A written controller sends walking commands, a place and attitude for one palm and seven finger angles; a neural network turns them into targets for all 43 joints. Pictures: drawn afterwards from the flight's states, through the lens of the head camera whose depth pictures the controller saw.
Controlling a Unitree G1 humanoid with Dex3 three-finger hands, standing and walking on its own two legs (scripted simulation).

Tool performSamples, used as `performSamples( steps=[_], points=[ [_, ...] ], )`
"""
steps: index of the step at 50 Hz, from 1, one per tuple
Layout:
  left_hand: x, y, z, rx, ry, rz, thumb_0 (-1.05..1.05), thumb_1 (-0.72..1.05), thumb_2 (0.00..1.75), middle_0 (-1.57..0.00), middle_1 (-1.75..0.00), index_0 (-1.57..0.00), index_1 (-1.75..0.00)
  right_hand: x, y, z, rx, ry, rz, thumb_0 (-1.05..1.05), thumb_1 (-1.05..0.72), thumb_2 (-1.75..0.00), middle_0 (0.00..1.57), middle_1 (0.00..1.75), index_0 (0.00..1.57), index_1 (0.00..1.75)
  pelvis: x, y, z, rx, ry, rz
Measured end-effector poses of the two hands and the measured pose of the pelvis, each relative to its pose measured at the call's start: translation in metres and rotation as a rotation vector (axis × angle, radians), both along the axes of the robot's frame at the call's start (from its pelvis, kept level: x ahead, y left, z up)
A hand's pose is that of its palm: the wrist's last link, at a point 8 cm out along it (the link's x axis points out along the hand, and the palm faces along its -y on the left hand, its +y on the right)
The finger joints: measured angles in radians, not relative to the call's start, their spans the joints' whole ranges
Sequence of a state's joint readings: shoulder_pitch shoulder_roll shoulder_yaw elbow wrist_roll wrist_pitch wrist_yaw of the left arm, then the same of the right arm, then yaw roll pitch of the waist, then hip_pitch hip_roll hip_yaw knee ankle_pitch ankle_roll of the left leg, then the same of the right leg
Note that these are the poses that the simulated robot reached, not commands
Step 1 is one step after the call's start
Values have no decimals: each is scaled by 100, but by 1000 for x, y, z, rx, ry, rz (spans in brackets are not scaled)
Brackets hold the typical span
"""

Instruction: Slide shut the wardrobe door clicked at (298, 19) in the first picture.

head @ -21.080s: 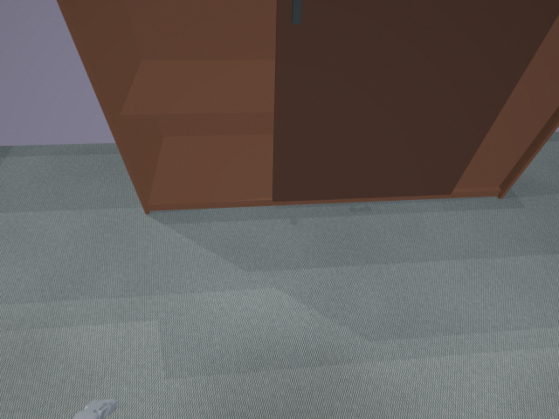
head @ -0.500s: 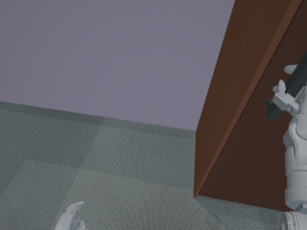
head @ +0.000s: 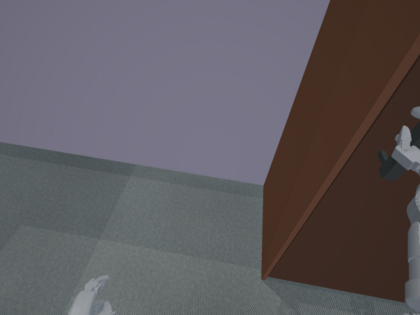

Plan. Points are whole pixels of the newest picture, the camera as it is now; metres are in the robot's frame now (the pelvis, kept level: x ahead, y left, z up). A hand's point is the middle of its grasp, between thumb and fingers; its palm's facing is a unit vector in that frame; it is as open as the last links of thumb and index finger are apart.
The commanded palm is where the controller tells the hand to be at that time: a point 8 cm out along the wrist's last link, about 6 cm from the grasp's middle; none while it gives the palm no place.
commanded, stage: stop walking and hold the door there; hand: right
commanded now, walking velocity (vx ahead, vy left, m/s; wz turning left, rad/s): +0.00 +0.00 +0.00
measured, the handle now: (417, 126) +0.40 -0.33 +0.21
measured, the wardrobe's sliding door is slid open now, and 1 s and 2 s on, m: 0.00 0.00 0.00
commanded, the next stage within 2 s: loosen the grip on the handle in 0.02 s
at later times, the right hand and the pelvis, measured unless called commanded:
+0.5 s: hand (405, 149) +0.36 -0.31 +0.19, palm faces +0.53 +0.82 -0.21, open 12.2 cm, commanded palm +0.32 -0.34 +0.19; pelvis -0.03 +0.00 -0.01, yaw -1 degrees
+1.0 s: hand (413, 155) +0.36 -0.33 +0.17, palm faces +0.55 +0.81 -0.19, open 14.6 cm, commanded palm +0.32 -0.37 +0.18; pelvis -0.03 +0.00 -0.01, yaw -1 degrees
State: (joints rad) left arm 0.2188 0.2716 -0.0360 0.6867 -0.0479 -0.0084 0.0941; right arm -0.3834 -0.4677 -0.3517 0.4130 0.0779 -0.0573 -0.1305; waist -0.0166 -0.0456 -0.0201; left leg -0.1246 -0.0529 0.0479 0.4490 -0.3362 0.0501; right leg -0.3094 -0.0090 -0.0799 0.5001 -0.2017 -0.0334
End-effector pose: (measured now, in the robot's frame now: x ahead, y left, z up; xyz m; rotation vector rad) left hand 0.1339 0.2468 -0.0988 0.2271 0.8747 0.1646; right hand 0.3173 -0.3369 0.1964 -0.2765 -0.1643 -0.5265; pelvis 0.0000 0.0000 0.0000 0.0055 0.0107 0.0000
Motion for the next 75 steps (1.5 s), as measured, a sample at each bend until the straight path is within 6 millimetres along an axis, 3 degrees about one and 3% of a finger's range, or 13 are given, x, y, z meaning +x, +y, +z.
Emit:
performSamples(
  steps=[6, 8, 10, 12, 16, 25, 32, 37, 44, 54, 67, 75],
  points=[
    [9, -6, 4, -2, -23, -9, 1, 90, 90, -20, -30, -20, -30, 0, -1, 0, -8, -6, 10, -10, -62, -82, 46, 140, 28, 137, 0, -3, 1, 2, 3, 1],
    [8, -10, 6, 10, -40, -54, 1, 90, 90, -20, -30, -20, -30, 5, -7, 3, -57, 14, 22, -11, -57, -80, 46, 140, 29, 138, -4, -3, -1, -4, 2, -7],
    [4, -12, 6, 15, -27, -113, 1, 90, 90, -20, -30, -20, -30, 8, -14, 3, 15, 5, 20, -12, -50, -78, 46, 140, 32, 138, -10, 1, -2, -13, 12, -25],
    [-2, -13, 6, 22, -14, -138, 1, 90, 90, -20, -30, -20, -30, 8, -16, 1, 81, -2, 11, -11, -45, -76, 46, 140, 36, 138, -15, 3, -2, -13, 15, -27],
    [-16, -10, 3, 26, -18, -129, 1, 90, 90, -21, -30, -20, -30, 5, -9, -1, 21, 44, -12, -6, -30, -67, 46, 140, 40, 139, -25, 3, -5, -1, 18, -32],
    [-58, 2, -9, 40, 54, -52, 1, 90, 90, -21, -30, -20, -30, 0, -4, -3, 16, 7, -23, -1, 28, -34, 43, 136, 36, 135, -33, 4, -8, 5, 23, -24],
    [-83, 12, -15, 59, 132, -9, 1, 90, 90, -21, -30, -20, -30, 4, -11, -11, 27, 18, -23, -1, 49, -24, 36, 128, 32, 126, -31, 4, -9, 7, 40, -22],
    [-87, 16, -16, 65, 155, 13, 1, 90, 90, -21, -30, -20, -30, 2, -12, -13, 29, -2, -14, -1, 53, -21, 37, 126, 29, 120, -28, 2, -9, 7, 45, -16],
    [-75, 14, -15, 60, 127, 17, 1, 90, 90, -21, -30, -20, -30, 1, -13, -15, 30, -15, -15, -1, 55, -20, 37, 123, 26, 116, -25, 1, -10, 7, 49, -16],
    [-63, 9, -14, 54, 98, 7, 1, 90, 90, -21, -30, -20, -30, -7, -42, -18, 31, 15, -74, -1, 55, -20, 33, 119, 26, 115, -25, 0, -12, 10, 65, -15],
    [-85, 13, -18, 89, 186, 21, 1, 90, 90, -21, -30, -20, -30, -14, -83, -17, 26, 11, -71, -1, 55, -20, 26, 115, 26, 115, -26, -6, -15, 23, 89, -22],
    [-98, 10, -18, 95, 216, 43, 1, 90, 90, -21, -30, -20, -30, -14, -92, -19, 17, 3, -45, -1, 55, -20, 29, 118, 26, 115, -26, -14, -17, 30, 99, -17]
  ],
)
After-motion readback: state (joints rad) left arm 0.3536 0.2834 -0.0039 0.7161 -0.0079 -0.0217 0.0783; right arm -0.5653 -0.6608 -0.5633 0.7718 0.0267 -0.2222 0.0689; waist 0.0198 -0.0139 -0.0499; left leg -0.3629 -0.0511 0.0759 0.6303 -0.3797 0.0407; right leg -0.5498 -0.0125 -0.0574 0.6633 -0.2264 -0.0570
